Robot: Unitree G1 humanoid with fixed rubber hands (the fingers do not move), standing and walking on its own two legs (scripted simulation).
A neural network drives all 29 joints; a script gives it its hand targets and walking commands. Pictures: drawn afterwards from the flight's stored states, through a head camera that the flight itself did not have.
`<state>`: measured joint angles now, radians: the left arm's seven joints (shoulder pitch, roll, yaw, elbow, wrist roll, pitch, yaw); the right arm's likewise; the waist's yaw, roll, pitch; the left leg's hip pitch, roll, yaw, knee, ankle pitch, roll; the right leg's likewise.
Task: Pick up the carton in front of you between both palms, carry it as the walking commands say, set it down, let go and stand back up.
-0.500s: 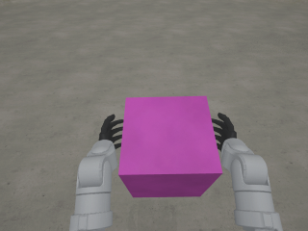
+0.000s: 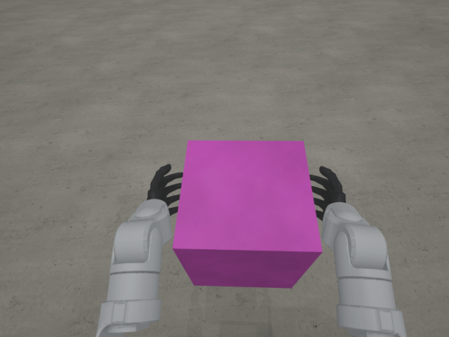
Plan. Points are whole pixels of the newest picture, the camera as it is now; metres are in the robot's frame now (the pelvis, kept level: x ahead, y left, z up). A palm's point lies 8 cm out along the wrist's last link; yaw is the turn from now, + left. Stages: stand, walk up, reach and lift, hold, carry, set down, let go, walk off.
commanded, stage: carry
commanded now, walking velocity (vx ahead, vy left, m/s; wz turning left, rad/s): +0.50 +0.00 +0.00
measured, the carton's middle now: (243, 220) +0.34 +0.00 +0.02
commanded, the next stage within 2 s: none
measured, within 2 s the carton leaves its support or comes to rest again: neither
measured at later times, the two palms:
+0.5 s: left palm (193, 111) +0.64 +0.13 +0.07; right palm (305, 106) +0.67 -0.16 +0.07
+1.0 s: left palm (188, 62) +0.88 +0.17 +0.10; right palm (282, 62) +0.87 -0.12 +0.10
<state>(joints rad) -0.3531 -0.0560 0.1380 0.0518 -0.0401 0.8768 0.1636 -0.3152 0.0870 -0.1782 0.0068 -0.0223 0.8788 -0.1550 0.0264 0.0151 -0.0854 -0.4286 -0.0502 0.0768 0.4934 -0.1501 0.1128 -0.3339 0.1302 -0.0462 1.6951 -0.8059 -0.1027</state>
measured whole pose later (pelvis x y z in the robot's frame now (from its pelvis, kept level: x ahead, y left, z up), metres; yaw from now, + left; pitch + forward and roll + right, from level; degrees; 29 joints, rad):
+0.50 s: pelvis +0.34 -0.03 +0.01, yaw +3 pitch +5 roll +1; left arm -0.26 -0.11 0.15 -0.09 0.02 0.87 0.15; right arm -0.29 0.07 -0.14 -0.05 0.02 0.87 -0.15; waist 0.01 -0.01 -0.01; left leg -0.41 -0.03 0.04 1.14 -0.44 0.00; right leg -0.44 0.00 -0.11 0.45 -0.12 -0.08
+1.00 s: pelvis +0.64 +0.03 +0.02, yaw -1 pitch +4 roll +0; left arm -0.01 -0.13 0.06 -0.43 0.07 1.21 0.12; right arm -0.01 0.13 -0.05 -0.40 -0.06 1.19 -0.13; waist -0.03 -0.01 -0.14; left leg -0.28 0.02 0.21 0.40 -0.19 0.06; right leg -0.46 -0.06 -0.08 1.07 -0.35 -0.02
